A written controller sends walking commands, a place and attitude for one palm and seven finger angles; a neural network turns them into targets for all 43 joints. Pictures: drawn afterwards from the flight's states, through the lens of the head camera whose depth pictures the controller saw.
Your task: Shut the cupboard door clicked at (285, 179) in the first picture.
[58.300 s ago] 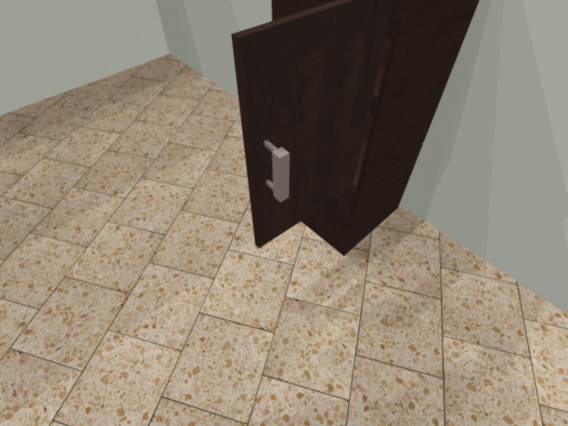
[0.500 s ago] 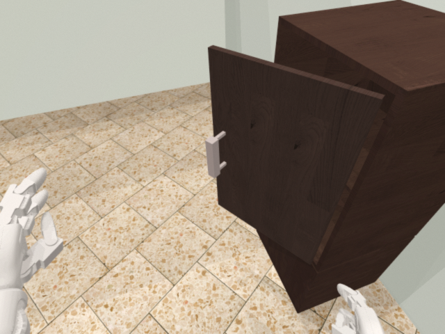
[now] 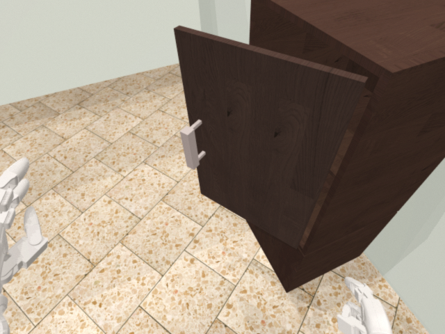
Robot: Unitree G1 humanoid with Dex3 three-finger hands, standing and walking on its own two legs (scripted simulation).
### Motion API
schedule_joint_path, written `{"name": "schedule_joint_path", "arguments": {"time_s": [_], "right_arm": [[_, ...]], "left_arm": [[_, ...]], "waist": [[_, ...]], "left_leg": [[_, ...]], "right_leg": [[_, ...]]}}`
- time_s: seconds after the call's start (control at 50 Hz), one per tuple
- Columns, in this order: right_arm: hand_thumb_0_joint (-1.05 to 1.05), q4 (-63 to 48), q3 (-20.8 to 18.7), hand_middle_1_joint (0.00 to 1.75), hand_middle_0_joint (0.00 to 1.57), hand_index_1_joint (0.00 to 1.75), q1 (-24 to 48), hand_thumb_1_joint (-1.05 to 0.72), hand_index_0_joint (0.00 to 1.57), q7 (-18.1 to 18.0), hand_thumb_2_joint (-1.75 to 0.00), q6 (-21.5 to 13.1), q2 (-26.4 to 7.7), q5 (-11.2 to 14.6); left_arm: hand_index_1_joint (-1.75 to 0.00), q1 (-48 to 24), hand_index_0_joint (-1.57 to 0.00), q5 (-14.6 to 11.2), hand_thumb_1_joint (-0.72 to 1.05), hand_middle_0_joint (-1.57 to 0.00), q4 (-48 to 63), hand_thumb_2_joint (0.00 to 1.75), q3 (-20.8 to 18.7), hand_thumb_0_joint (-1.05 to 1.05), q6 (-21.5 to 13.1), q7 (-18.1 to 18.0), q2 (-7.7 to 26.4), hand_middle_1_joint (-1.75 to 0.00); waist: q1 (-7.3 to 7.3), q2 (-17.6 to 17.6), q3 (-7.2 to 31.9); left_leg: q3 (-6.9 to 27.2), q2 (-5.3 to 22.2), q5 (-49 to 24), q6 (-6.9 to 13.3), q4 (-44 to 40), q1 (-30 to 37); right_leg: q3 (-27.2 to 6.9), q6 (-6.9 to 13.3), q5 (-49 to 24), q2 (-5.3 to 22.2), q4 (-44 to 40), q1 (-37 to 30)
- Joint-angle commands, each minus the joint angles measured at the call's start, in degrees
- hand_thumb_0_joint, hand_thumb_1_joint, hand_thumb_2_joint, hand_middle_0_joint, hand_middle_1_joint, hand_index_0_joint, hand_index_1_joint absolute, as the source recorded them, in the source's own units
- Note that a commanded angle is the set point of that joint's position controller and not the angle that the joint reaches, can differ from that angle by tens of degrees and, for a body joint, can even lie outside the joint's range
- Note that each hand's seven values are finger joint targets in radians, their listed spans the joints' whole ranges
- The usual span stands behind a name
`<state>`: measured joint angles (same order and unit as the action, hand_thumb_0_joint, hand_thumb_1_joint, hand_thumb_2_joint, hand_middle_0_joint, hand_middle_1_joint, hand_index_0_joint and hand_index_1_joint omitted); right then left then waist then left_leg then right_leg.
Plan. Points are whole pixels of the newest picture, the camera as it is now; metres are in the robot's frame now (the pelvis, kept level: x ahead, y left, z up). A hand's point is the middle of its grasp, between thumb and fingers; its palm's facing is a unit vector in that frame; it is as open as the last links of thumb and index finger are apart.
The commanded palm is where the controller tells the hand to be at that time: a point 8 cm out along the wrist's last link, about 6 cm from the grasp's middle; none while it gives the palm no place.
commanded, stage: step back with the hand held close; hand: left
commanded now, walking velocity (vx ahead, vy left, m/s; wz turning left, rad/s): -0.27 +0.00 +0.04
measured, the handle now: (195, 144) +0.59 +0.13 -0.04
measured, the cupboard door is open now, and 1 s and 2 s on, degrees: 31 31 31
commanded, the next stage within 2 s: stop stepping back and stand still in 0.88 s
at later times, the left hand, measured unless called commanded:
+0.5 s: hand out of the picture +0.11 +0.32 +0.16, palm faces +0.47 -0.75 -0.46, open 7.4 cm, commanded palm +0.05 +0.34 +0.18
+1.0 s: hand out of the picture -0.03 +0.31 +0.17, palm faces +0.49 -0.76 -0.43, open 7.4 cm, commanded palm -0.07 +0.33 +0.18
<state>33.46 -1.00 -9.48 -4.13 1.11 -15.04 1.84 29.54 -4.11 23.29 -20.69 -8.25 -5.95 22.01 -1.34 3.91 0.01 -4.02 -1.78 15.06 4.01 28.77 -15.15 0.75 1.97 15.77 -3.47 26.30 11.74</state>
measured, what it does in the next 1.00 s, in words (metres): walks backwards: right foot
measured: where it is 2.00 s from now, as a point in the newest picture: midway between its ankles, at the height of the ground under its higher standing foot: outside the picture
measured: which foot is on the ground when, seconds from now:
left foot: down 0.00-0.90, up 0.92-1.00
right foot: down 0.00-0.48, up 0.50-0.54, down 0.56-1.00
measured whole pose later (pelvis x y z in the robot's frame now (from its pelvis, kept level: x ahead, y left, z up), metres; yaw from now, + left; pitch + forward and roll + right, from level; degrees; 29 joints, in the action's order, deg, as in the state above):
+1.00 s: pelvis -0.20 +0.03 -0.01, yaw +2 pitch +1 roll -2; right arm 36.0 -1.1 -12.7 -3.1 -0.8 -12.5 0.0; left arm 34.4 -3.1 30.6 -25.8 -13.1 -8.9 27.1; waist -1.4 -2.7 4.4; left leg -1.1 -1.7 21.7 -1.2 47.2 -30.9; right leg -0.2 -0.2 14.7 -1.7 30.2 15.9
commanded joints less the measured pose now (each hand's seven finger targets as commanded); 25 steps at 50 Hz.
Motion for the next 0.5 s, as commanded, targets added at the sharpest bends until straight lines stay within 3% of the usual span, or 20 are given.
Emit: {"name": "schedule_joint_path", "arguments": {"time_s": [0.0, 0.06, 0.1, 0.14, 0.18, 0.22, 0.28, 0.32, 0.36, 0.38, 0.4, 0.46, 0.48], "right_arm": [[0.0, -11.2, -2.0, 0.3, 0.2, 0.3, 5.4, -0.9, 0.2, -0.8, -0.9, -1.2, -5.5, 0.1], [0.0, -12.0, -2.3, 0.3, 0.2, 0.3, 4.9, -0.9, 0.2, -0.8, -0.9, 0.0, -5.6, 0.2], [0.0, -12.5, -2.3, 0.3, 0.2, 0.3, 4.8, -0.9, 0.2, -0.7, -0.9, 0.1, -5.7, 0.2], [0.0, -12.7, -2.4, 0.3, 0.2, 0.3, 4.6, -0.9, 0.2, -0.6, -0.9, 0.2, -6.0, 0.0], [0.0, -12.6, -2.4, 0.3, 0.2, 0.3, 4.9, -0.9, 0.2, -0.7, -0.9, -0.1, -6.3, -0.4], [0.0, -12.9, -2.2, 0.3, 0.2, 0.3, 4.2, -0.9, 0.2, -0.8, -0.9, -0.4, -6.5, -0.3], [0.0, -13.1, -2.3, 0.3, 0.2, 0.3, 4.5, -0.9, 0.2, -1.2, -0.9, -1.5, -7.4, -0.7], [0.0, -13.1, -2.1, 0.3, 0.2, 0.3, 4.1, -0.9, 0.2, -1.4, -0.9, -2.2, -7.3, -0.8], [0.0, -12.7, -2.2, 0.3, 0.2, 0.3, 3.7, -0.9, 0.2, -1.5, -0.9, -3.0, -7.6, -1.1], [0.0, -12.5, -2.4, 0.3, 0.2, 0.3, 3.8, -0.9, 0.2, -1.5, -0.9, -3.5, -7.9, -1.4], [0.0, -12.4, -2.3, 0.3, 0.2, 0.3, 3.5, -0.9, 0.2, -1.5, -0.9, -3.6, -7.5, -1.5], [0.0, -11.8, -2.6, 0.3, 0.2, 0.3, 2.7, -0.9, 0.2, -0.9, -0.9, -4.7, -7.2, -1.6], [0.0, -11.2, -2.7, 0.3, 0.2, 0.3, 2.5, -0.9, 0.2, -0.7, -0.9, -5.2, -7.5, -2.0]], "left_arm": [[-0.3, 1.5, -0.2, -0.5, 0.9, -0.2, 15.2, 0.9, -11.8, 0.0, -3.6, -2.2, 14.7, -0.3], [-0.3, 4.1, -0.2, -0.8, 0.9, -0.2, 14.5, 0.9, -12.9, 0.0, -3.3, -2.3, 15.0, -0.3], [-0.3, 5.6, -0.2, -0.8, 0.9, -0.2, 15.1, 0.9, -13.3, 0.0, -3.5, -2.2, 15.0, -0.3], [-0.3, 5.7, -0.2, -0.9, 0.9, -0.2, 14.9, 0.9, -12.9, 0.0, -3.5, -2.2, 14.6, -0.3], [-0.3, 5.9, -0.2, -0.8, 0.9, -0.2, 14.0, 0.9, -13.9, 0.0, -3.5, -2.3, 15.2, -0.3], [-0.3, 4.5, -0.2, -0.5, 0.9, -0.2, 14.3, 0.9, -12.2, 0.0, -3.7, -2.2, 14.0, -0.3], [-0.3, 0.6, -0.2, 0.6, 0.9, -0.2, 16.2, 0.9, -13.1, 0.0, -4.7, -2.4, 15.0, -0.3], [-0.3, -1.4, -0.2, 1.3, 0.9, -0.2, 16.0, 0.9, -12.1, 0.0, -5.4, -2.5, 13.5, -0.3], [-0.3, -4.0, -0.2, 2.1, 0.9, -0.2, 16.5, 0.9, -11.9, 0.0, -5.7, -2.5, 13.1, -0.3], [-0.3, -5.3, -0.2, 2.8, 0.9, -0.2, 17.5, 0.9, -13.7, 0.0, -6.3, -2.5, 15.0, -0.3], [-0.3, -6.0, -0.2, 2.8, 0.9, -0.2, 16.8, 0.9, -12.2, 0.0, -6.3, -2.4, 13.2, -0.3], [-0.3, -6.0, -0.2, 2.7, 0.9, -0.2, 16.8, 0.9, -11.9, 0.0, -7.1, -2.3, 12.6, -0.3], [-0.3, -5.6, -0.2, 3.1, 0.9, -0.2, 17.3, 0.9, -13.5, 0.0, -7.6, -2.3, 13.9, -0.3]], "waist": [[0.67, -3.8, 14.6], [0.86, -3.7, 13.6], [0.8, -1.5, 13.6], [0.84, -0.2, 12.3], [0.39, 0.5, 10.4], [0.9, -0.2, 8.7], [0.65, 2.1, 6.1], [0.91, 2.9, 4.3], [0.98, 3.9, 3.2], [0.65, 4.4, 3.8], [0.9, 3.9, 3.0], [1.04, 2.9, 2.7], [0.84, 3.6, 3.6]], "left_leg": [[5.8, 6.8, -30.3, -0.7, 1.4, 5.7], [6.9, 7.7, -29.4, -0.8, 0.6, 3.0], [8.0, 8.5, -30.5, -1.0, -0.6, 1.3], [9.1, 9.6, -27.4, -0.6, -2.1, -0.7], [10.5, 10.4, -20.8, 0.1, -4.3, -4.9], [11.5, 10.9, -12.8, 0.7, -5.9, -9.2], [14.4, 12.1, 5.9, 2.2, -11.1, -18.9], [16.4, 13.5, 18.1, 3.2, -14.7, -25.6], [18.1, 15.0, 25.9, 3.9, -17.5, -29.9], [19.1, 15.5, 27.5, 4.2, -18.6, -31.0], [19.4, 15.9, 28.8, 4.3, -19.2, -32.3], [19.5, 15.6, 27.2, 3.4, -19.3, -28.7], [19.8, 15.7, 26.7, 3.2, -19.5, -27.4]], "right_leg": [[-6.9, -3.5, -41.5, 9.0, 4.1, -5.1], [-7.5, -2.7, -36.2, 8.2, 5.0, -4.3], [-6.9, -1.9, -32.5, 7.6, 6.2, -4.9], [-6.9, -2.0, -24.4, 6.4, 6.4, -3.7], [-6.5, -2.2, -19.6, 5.4, 6.3, -4.4], [-7.1, -2.1, -15.7, 5.1, 7.0, -5.3], [-6.2, -2.3, -9.7, 3.4, 9.1, -9.8], [-5.0, -2.6, -6.3, 2.5, 11.9, -12.7], [-3.8, -2.9, -3.9, 1.3, 15.0, -14.5], [-3.2, -3.0, -3.7, 0.8, 16.3, -16.2], [-2.9, -3.0, -2.6, 0.5, 18.0, -16.2], [-2.1, -2.4, 0.6, -0.3, 17.5, -13.2], [-2.1, -2.5, 1.6, -0.7, 16.9, -13.4]]}}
